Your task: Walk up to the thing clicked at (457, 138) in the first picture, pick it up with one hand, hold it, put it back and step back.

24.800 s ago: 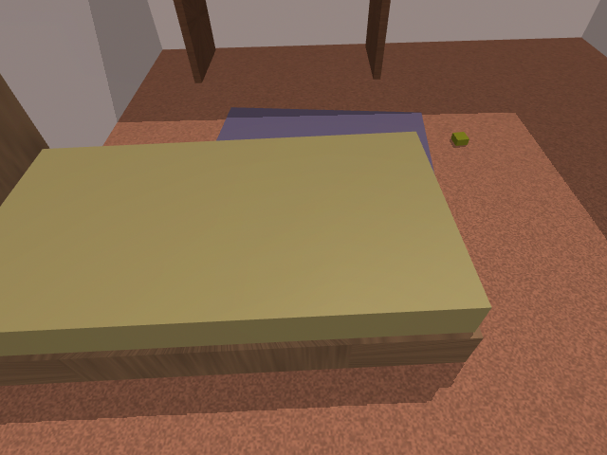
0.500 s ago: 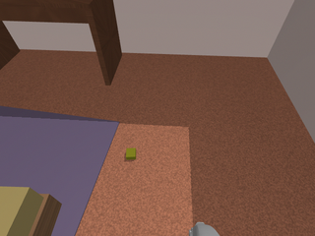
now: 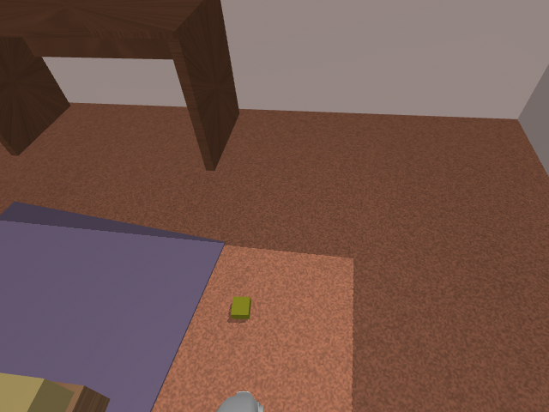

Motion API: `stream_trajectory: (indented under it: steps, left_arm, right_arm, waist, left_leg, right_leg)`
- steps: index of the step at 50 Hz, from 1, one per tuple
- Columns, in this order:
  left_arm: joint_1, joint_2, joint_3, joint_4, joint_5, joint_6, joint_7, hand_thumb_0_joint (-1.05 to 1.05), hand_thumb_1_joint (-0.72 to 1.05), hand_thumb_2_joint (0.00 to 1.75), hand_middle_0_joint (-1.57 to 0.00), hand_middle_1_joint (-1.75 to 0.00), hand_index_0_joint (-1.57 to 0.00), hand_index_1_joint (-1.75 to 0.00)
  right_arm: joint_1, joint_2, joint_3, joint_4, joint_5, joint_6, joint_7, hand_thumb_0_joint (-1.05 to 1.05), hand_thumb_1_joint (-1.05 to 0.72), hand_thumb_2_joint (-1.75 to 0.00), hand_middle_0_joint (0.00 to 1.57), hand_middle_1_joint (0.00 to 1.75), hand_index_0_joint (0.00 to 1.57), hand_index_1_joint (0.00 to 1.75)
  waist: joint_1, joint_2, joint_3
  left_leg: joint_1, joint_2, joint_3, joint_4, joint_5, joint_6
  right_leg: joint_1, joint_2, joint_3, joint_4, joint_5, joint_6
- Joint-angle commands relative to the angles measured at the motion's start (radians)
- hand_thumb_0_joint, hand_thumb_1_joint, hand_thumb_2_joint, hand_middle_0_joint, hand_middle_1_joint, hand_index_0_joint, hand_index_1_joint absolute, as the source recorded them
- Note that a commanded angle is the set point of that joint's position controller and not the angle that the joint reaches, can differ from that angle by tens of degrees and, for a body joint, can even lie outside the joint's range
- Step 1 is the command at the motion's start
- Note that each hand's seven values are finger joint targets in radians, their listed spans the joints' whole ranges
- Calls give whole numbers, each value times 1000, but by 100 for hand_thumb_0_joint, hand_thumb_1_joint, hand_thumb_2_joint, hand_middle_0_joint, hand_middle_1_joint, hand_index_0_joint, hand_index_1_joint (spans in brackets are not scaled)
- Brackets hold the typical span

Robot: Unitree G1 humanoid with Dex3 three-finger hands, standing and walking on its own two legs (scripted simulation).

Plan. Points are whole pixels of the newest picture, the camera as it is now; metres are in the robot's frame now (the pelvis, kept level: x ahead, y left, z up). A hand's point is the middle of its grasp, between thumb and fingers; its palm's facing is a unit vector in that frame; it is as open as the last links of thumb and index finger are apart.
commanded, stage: walk up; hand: left
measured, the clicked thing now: (241, 307) +0.61 +0.24 -0.75
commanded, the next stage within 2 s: none
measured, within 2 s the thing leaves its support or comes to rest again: neither
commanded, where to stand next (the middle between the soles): +0.27 +0.04 m, yaw -1 degrees
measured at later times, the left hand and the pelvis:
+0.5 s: hand (136, 362) +0.23 +0.30 -0.14, palm faces -0.07 -0.91 -0.40, open 7.4 cm; pelvis +0.16 +0.03 -0.01, yaw +0 degrees
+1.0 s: hand (148, 330) +0.29 +0.31 -0.16, palm faces +0.01 -0.93 -0.36, open 7.4 cm; pelvis +0.22 +0.04 -0.01, yaw +0 degrees
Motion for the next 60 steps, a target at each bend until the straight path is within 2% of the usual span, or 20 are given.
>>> stream_trajectory:
  steps: [1,5,6,7,8,12,19,23,26,27,28,29,32,38,45,47,48,49,53,60]
  left_arm:
    - [-20,302,84,-80,-3,-21,20,0,90,90,-20,-30,-20,-30]
    - [-19,231,49,-83,-3,-10,24,0,90,90,-20,-30,-20,-30]
    - [47,142,18,-91,-14,-7,23,0,90,90,-20,-30,-20,-30]
    - [65,153,24,-75,-19,3,30,0,90,90,-20,-30,-20,-30]
    - [26,244,44,-57,-8,12,43,0,90,90,-20,-30,-20,-30]
    - [34,209,36,-23,-30,21,27,0,90,90,-20,-30,-20,-30]
    - [-67,184,37,-46,-13,19,11,0,90,90,-20,-30,-20,-30]
    - [-64,140,32,-29,-7,4,32,0,90,90,-20,-30,-20,-30]
    - [55,191,50,25,0,-11,53,0,90,90,-20,-30,-20,-30]
    - [65,262,72,20,6,-16,61,0,90,90,-20,-30,-20,-30]
    - [69,300,81,-16,-1,-12,54,0,90,90,-20,-30,-20,-30]
    - [15,322,82,-30,-8,-5,51,0,90,90,-20,-30,-20,-30]
    - [-48,268,67,-46,-6,5,52,0,90,90,-20,-30,-20,-30]
    - [-113,226,50,-54,5,9,49,0,90,90,-20,-30,-20,-30]
    - [-198,201,33,-33,-4,56,39,0,90,90,-20,-30,-20,-30]
    - [-190,145,6,-16,-14,67,37,0,90,90,-20,-30,-20,-30]
    - [-157,108,-7,-5,-24,72,36,0,90,90,-20,-30,-20,-30]
    - [-138,160,7,39,-28,79,41,0,90,90,-20,-30,-20,-30]
    - [-145,173,10,108,-20,62,38,0,90,90,-20,-30,-20,-30]
    - [-240,172,-13,168,-22,56,41,0,90,90,-20,-30,-20,-30]
  right_arm:
    - [-89,-165,-53,-108,-1,-46,-6,0,-90,-90,20,30,20,30]
    - [136,-214,-74,-38,-6,-67,-30,0,-90,-90,20,30,20,30]
    - [197,-300,-100,-41,-21,-74,-43,0,-90,-90,20,30,20,30]
    - [167,-334,-102,-74,-3,-76,-53,0,-90,-90,20,30,20,30]
    - [156,-336,-106,-70,24,-70,-50,0,-90,-90,20,30,20,30]
    - [57,-217,-55,-95,29,-77,-67,0,-90,-90,20,30,20,30]
    - [50,-236,-63,-130,9,-71,-62,0,-90,-90,20,30,20,30]
    - [6,-206,-44,-138,9,-49,-69,0,-90,-90,20,30,20,30]
    - [-1,-135,-14,-140,37,-38,-74,0,-90,-90,20,30,20,30]
    - [49,-86,5,-144,44,-36,-75,0,-90,-90,20,30,20,30]
    - [115,-97,4,-139,33,-22,-71,0,-90,-90,20,30,20,30]
    - [113,-185,-27,-116,24,-6,-79,0,-90,-90,20,30,20,30]
    - [72,-214,-38,-69,23,2,-77,0,-90,-90,20,30,20,30]
    - [82,-145,-16,-9,2,4,-68,0,-90,-90,20,30,20,30]
    - [47,-141,-18,61,1,-19,-83,0,-90,-90,20,30,20,30]
    - [19,-186,-23,59,-9,-28,-93,0,-90,-90,20,30,20,30]
    - [-47,-220,-17,36,-15,-37,-97,0,-90,-90,20,30,20,30]
    - [-123,-264,-18,20,-1,-36,-94,0,-90,-90,20,30,20,30]
    - [-176,-179,16,46,5,-32,-90,0,-90,-90,20,30,20,30]
    - [-200,-171,24,100,15,-27,-96,0,-90,-90,20,30,20,30]
  waist:
    - [9,-158,15]
    - [-120,34,-112]
    - [-127,280,-163]
    - [-106,242,-127]
    - [-114,168,-102]
    - [-41,67,5]
    - [-77,126,25]
    - [-50,90,-4]
    - [27,-111,-145]
    - [21,-280,-206]
    - [-3,-292,-200]
    - [-3,-202,-151]
    - [-9,-187,-57]
    - [-33,-228,-16]
    - [-51,-156,-55]
    - [-52,-22,-46]
    - [-16,98,-36]
    - [-7,133,1]
    - [6,101,-21]
    - [-26,45,-72]
  left_leg:
    - [73,2,35,-78,11,21]
    - [457,-48,27,-233,-57,71]
    - [589,156,-308,-341,-142,135]
    - [620,311,-622,-447,-167,217]
    - [576,350,-646,-424,-128,290]
    - [340,157,-168,-399,275,149]
    - [323,166,-94,-440,129,253]
    - [265,152,-29,-270,518,226]
    - [233,31,53,53,297,117]
    - [88,-43,82,202,0,71]
    - [-5,-106,21,315,-332,62]
    - [-16,-83,-12,398,-415,63]
    - [-68,-31,-68,384,-308,50]
    - [46,-26,-11,164,-145,0]
    - [330,-60,37,-145,-11,15]
    - [331,37,-125,-302,-139,43]
    - [240,174,-364,-443,-300,89]
    - [69,238,-421,-494,-446,166]
    - [92,81,-161,-362,-177,73]
    - [204,66,-129,-361,-95,51]
  right_leg:
    - [-81,-269,214,-200,-97,-174]
    - [-178,-160,72,239,246,-99]
    - [-359,-48,10,536,84,-30]
    - [-538,67,51,619,-217,-11]
    - [-535,-10,131,697,-253,-25]
    - [-404,-55,209,594,-55,-19]
    - [-390,-74,104,331,29,33]
    - [-216,-22,58,177,132,21]
    - [79,-5,75,-47,366,-8]
    - [198,-173,313,-60,467,-60]
    - [185,-338,604,-134,190,-141]
    - [105,-385,656,-166,-57,-232]
    - [-17,-289,546,-240,-340,-188]
    - [-154,-187,271,-218,-60,-162]
    - [-329,-190,242,-59,-156,-119]
    - [-373,-126,205,30,-210,-60]
    - [-341,-36,161,142,-201,-12]
    - [-207,-5,124,229,-200,-1]
    - [-62,-32,137,26,35,-9]
    - [-49,-66,177,-53,89,-4]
